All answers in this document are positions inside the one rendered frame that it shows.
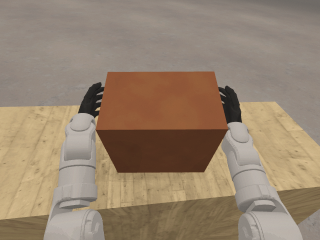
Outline pedestal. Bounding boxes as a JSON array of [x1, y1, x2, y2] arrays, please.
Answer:
[[0, 101, 320, 240]]

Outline right robot forearm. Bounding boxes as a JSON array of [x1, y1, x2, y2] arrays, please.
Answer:
[[221, 122, 303, 240]]

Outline robot left upper arm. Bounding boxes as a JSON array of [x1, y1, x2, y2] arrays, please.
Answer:
[[44, 209, 105, 240]]

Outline left robot forearm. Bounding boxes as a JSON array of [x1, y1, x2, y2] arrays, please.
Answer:
[[43, 113, 98, 240]]

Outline robot right upper arm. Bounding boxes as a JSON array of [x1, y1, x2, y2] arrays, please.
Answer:
[[238, 211, 302, 240]]

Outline robot left hand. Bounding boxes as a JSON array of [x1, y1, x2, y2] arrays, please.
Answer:
[[78, 82, 105, 118]]

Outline robot right hand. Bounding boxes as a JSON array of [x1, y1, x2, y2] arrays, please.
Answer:
[[218, 85, 242, 124]]

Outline carton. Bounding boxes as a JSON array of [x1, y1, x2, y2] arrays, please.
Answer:
[[95, 71, 228, 173]]

